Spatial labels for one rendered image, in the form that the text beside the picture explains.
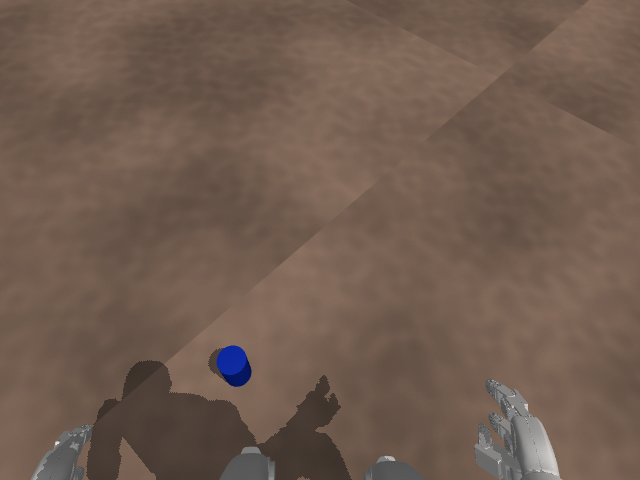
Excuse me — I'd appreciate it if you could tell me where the can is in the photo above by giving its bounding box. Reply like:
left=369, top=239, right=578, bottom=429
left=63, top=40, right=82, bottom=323
left=216, top=346, right=252, bottom=387

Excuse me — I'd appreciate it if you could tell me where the right robot hand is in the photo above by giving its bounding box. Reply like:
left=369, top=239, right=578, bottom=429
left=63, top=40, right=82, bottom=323
left=474, top=379, right=560, bottom=480

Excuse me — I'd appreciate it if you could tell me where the left robot hand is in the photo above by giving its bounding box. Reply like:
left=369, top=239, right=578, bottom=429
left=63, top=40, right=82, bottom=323
left=30, top=424, right=93, bottom=480

